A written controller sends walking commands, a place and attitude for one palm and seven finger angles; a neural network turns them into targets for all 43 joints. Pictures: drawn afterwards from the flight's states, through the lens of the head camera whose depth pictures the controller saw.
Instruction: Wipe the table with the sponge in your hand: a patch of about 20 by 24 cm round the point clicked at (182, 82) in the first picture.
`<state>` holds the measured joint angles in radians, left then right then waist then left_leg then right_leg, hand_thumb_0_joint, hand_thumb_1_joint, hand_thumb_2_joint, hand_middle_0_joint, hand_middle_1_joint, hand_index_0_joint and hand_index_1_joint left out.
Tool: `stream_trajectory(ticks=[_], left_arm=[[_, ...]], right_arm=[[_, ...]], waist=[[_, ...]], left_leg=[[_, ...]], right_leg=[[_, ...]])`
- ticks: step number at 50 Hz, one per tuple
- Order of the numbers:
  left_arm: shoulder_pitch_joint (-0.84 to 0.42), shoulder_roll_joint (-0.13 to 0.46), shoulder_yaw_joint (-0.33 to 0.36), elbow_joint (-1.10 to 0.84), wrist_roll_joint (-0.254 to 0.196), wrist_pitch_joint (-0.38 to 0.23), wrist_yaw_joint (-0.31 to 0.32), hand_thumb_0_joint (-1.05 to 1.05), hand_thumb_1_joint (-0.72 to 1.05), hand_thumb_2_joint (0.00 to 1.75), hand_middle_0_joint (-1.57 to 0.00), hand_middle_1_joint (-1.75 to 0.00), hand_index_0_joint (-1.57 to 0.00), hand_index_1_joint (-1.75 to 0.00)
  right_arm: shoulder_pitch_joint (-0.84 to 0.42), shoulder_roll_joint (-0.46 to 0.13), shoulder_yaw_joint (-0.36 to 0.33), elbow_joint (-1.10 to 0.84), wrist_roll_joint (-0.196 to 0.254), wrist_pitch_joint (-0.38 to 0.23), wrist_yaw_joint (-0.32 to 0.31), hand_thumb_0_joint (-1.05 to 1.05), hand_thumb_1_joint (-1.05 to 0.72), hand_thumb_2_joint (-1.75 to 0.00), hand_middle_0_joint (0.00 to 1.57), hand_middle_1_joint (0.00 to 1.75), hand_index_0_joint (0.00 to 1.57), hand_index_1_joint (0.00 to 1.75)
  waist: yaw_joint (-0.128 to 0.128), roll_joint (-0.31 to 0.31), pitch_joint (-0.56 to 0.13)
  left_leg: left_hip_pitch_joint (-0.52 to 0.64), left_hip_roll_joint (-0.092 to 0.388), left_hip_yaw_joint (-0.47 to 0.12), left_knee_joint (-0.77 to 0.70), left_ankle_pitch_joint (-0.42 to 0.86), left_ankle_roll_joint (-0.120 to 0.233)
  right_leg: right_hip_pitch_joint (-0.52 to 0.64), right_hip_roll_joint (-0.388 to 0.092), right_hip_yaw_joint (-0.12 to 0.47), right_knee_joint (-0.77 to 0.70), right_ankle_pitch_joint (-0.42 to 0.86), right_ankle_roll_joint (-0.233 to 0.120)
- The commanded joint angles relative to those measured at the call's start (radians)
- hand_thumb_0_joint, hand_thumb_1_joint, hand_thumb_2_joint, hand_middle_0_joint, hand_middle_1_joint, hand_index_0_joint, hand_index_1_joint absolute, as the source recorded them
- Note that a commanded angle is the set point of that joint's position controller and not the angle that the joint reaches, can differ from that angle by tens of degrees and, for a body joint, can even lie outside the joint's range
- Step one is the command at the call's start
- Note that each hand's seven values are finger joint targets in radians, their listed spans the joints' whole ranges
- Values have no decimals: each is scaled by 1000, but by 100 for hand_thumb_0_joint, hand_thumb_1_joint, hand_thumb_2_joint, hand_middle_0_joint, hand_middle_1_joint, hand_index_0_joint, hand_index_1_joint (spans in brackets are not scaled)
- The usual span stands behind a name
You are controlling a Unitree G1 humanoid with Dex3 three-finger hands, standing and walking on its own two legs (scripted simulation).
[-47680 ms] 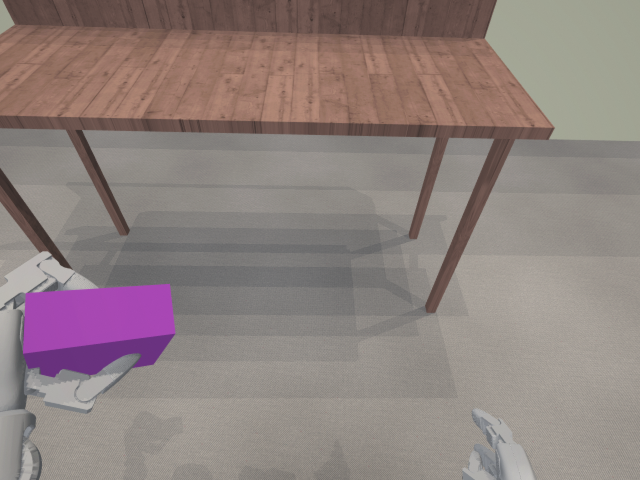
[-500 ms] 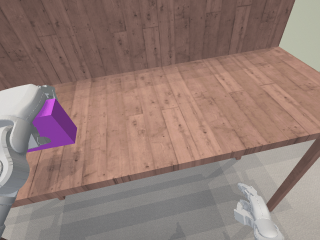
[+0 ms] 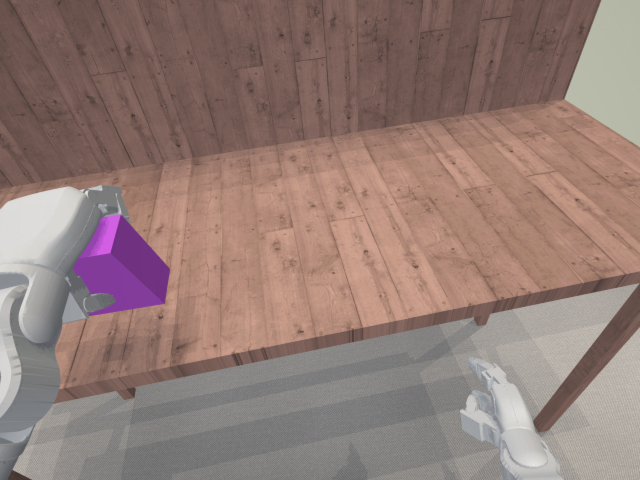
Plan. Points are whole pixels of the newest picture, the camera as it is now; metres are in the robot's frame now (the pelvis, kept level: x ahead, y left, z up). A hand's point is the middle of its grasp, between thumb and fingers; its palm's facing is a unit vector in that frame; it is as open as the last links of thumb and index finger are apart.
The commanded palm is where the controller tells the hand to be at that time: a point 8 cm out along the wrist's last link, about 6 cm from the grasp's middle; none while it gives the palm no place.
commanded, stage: bring the sponge back beside the body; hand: left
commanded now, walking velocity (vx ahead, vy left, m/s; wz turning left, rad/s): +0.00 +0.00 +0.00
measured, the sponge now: (100, 278) +0.23 +0.31 +0.17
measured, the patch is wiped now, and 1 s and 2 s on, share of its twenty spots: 1.00 1.00 1.00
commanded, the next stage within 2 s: step back with the hand held close in 1.02 s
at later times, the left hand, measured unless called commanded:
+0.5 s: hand (90, 276) +0.21 +0.28 +0.21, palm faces +0.25 -0.10 -0.96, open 9.1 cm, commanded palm +0.15 +0.27 +0.28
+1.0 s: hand (96, 283) +0.20 +0.26 +0.21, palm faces +0.29 -0.13 -0.95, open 9.1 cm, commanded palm +0.15 +0.27 +0.28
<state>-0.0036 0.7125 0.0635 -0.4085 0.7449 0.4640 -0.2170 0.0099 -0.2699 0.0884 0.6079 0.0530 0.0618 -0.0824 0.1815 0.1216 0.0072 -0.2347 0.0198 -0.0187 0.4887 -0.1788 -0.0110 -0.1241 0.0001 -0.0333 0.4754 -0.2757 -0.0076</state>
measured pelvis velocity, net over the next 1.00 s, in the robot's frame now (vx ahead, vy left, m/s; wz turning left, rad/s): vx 0.00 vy -0.01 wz -0.02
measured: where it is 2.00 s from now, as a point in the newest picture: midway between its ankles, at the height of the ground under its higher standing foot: outside the picture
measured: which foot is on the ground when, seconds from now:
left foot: down 0.00-1.00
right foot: down 0.00-1.00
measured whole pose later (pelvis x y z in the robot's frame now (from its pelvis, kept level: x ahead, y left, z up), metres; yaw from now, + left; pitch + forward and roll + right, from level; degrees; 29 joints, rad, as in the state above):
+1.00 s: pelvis +0.00 -0.01 +0.00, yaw -1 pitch -6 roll -1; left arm 0.17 0.67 0.09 -0.58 0.69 0.48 -0.13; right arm 0.03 -0.26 0.08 0.59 0.05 0.04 -0.08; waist 0.18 0.12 0.00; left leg -0.20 0.04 -0.01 0.49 -0.18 -0.03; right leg -0.10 0.02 -0.02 0.49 -0.28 -0.02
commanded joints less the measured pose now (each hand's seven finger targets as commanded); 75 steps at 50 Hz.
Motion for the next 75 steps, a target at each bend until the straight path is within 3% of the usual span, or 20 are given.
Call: stream_trajectory(ticks=[1,4,6,14,21,23,31,33,52,56,57,58,59,60,61,62,65,67,70,75], left_arm=[[-289,282,209,-169,34,-9,64,0,10,130,-120,-160,-120,-160],[-263,248,178,-169,26,-9,69,0,10,130,-120,-160,-120,-160],[-238,239,183,-223,24,-7,68,0,10,130,-120,-160,-120,-160],[-174,243,204,-207,10,-8,91,0,10,130,-120,-160,-120,-160],[-141,226,202,-284,0,-7,100,0,10,130,-120,-160,-120,-160],[-108,210,194,-273,-3,-8,105,0,10,130,-120,-160,-120,-160],[-57,218,228,-368,-15,-14,126,0,10,130,-120,-160,-120,-160],[-42,209,225,-335,-17,-11,138,0,10,130,-120,-160,-120,-160],[-78,215,222,-339,-21,-5,143,0,10,130,-120,-160,-120,-160],[-68,198,211,-344,-28,-5,136,0,10,130,-120,-160,-120,-160],[-55,87,111,-106,-5,15,133,0,10,130,-120,-160,-120,-160],[-210,-120,303,-313,-784,-237,201,0,10,130,-120,-160,-120,-160],[-36,14,348,-160,-759,-331,242,0,10,130,-120,-160,-120,-160],[-13,1,378,-274,-798,-395,269,0,10,130,-120,-160,-120,-160],[6,35,427,-369,-809,-448,292,0,10,130,-120,-160,-120,-160],[19,-1,417,-450,-820,-487,306,0,10,130,-120,-160,-120,-160],[77,-3,504,-539,-836,-562,344,0,10,130,-120,-160,-120,-160],[165,-17,535,-516,-829,-590,357,0,10,130,-120,-160,-120,-160],[197,-20,570,-500,-830,-637,354,0,10,130,-120,-160,-120,-160],[303,-30,591,-458,-827,-674,352,0,10,130,-120,-160,-120,-160]], right_arm=[[-284,-87,-32,-202,9,-70,-7,0,-90,-90,20,30,20,30],[-247,-88,-36,-186,-1,-65,-6,0,-90,-90,20,30,20,30],[-289,-80,-31,-210,10,-76,-4,0,-90,-90,20,30,20,30],[-242,-84,-34,-195,-5,-71,-6,0,-90,-90,20,30,20,30],[-286,-76,-32,-221,7,-84,-5,0,-90,-90,20,30,20,30],[-249,-77,-34,-207,-4,-81,-3,0,-90,-90,20,30,20,30],[-274,-74,-37,-228,4,-89,1,0,-90,-90,20,30,20,30],[-236,-76,-40,-214,-7,-82,2,0,-90,-90,20,30,20,30],[-242,-80,-38,-216,-4,-83,3,0,-90,-90,20,30,20,30],[-274,-76,-36,-227,7,-85,2,0,-90,-90,20,30,20,30],[-222,-82,-37,-189,0,-82,-7,0,-90,-90,20,30,20,30],[-49,-61,-49,-354,24,-86,8,0,-90,-90,20,30,20,30],[42,-50,-26,-259,-12,-88,7,0,-90,-90,20,30,20,30],[74,-49,-42,-255,-12,-83,3,0,-90,-90,20,30,20,30],[83,-45,-31,-249,-22,-92,5,0,-90,-90,20,30,20,30],[94,-46,-34,-237,-25,-89,2,0,-90,-90,20,30,20,30],[85,-106,-66,-241,-37,-90,1,0,-90,-90,20,30,20,30],[107,-86,-72,-250,-36,-99,10,0,-90,-90,20,30,20,30],[97,-84,-89,-228,-43,-110,29,0,-90,-90,20,30,20,30],[94,-87,-110,-190,-29,-125,37,0,-90,-90,20,30,20,30]], waist=[[-7,-4,-200],[-7,-1,-199],[-7,18,-202],[-2,-44,-155],[-3,-2,-167],[0,-32,-163],[-1,-11,-154],[3,-27,-148],[0,-17,-149],[-7,2,-138],[-32,-70,-62],[-163,-246,96],[-154,-382,0],[-151,-418,-44],[-161,-362,-98],[-179,-239,-151],[-151,120,-158],[-148,159,-216],[-145,154,-214],[-167,-32,-260]], left_leg=[[124,-40,-25,-65,82,19],[126,-42,-12,-65,93,17],[130,-41,-24,-68,83,18],[111,-38,-8,-61,59,16],[127,-41,-14,-56,55,14],[121,-41,-3,-51,72,15],[128,-38,-9,-52,66,12],[122,-39,3,-48,86,14],[123,-39,-1,-54,77,12],[132,-38,-5,-62,60,11],[95,-34,9,-63,30,9],[78,-7,11,100,-229,42],[97,-34,6,209,-243,44],[82,-32,-3,296,-196,40],[95,-17,0,290,-152,38],[88,8,3,225,-94,36],[-13,126,-131,-18,76,71],[-6,139,-150,4,388,82],[47,165,-183,-22,495,76],[-1,154,-141,62,440,55]], right_leg=[[-42,40,91,-105,69,-71],[-45,29,40,-105,81,-57],[-38,40,88,-102,74,-70],[-67,29,57,-114,43,-53],[-61,37,112,-117,35,-65],[-64,28,65,-111,48,-52],[-65,41,117,-114,43,-62],[-63,32,74,-110,64,-53],[-57,34,88,-117,57,-54],[-63,44,111,-124,41,-59],[-108,40,70,-132,16,-49],[-388,-19,160,-269,-45,-30],[-409,-78,202,-281,-134,-60],[-389,-146,233,-272,-51,-82],[-352,-173,267,-237,76,-93],[-281,-197,213,-155,216,-90],[-144,-77,90,42,313,-31],[-108,-32,48,121,294,-12],[-175,9,33,72,34,0],[-62,-47,68,-12,343,-7]])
